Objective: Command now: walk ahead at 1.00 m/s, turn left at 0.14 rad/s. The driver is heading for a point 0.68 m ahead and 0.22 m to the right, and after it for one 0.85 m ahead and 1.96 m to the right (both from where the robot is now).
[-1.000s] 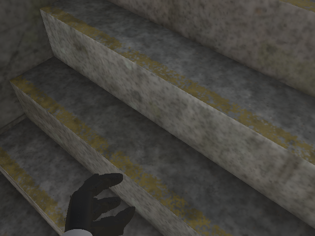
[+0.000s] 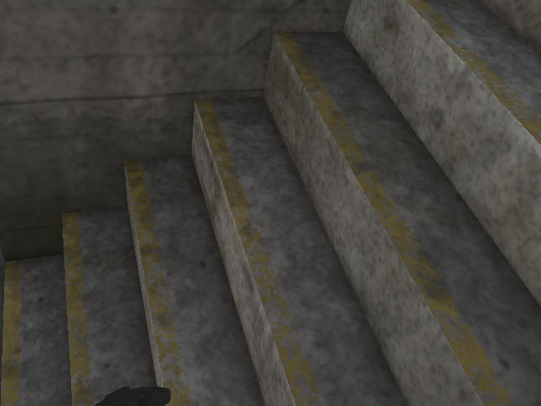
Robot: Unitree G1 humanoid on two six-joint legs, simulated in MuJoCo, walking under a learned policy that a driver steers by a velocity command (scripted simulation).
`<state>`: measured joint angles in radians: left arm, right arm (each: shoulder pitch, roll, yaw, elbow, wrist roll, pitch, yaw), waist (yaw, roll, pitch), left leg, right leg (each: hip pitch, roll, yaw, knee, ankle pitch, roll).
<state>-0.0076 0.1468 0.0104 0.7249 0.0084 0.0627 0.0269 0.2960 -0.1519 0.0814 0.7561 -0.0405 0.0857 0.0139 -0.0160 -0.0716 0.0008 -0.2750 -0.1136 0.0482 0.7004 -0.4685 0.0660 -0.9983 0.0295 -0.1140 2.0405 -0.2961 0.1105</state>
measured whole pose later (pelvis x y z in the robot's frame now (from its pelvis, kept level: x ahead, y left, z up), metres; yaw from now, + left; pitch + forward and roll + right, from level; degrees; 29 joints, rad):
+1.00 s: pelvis -0.12 +0.65 -0.66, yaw -35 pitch -5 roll -6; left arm -0.06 0.18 0.08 0.50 -0.03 0.06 0.17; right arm -0.03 -0.20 0.04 0.68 -0.05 0.07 0.08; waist 0.09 0.03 0.05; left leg -0.09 0.25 0.00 0.51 -0.24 -0.08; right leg -1.41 0.21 0.14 2.28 -0.58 -0.03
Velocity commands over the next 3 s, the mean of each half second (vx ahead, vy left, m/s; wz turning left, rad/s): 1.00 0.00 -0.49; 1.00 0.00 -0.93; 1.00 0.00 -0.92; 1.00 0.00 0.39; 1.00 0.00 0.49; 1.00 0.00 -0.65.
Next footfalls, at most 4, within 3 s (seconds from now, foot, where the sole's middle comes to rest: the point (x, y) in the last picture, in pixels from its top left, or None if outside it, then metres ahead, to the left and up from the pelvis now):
0.16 right None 0.04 -0.09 -0.75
0.30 left None -0.08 0.25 -0.99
0.44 right None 0.04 0.04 -0.76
0.52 left None -0.20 0.29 -1.18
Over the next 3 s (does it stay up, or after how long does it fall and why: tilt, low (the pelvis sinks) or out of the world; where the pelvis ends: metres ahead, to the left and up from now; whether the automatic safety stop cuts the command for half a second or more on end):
stays up -0.03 0.61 -0.67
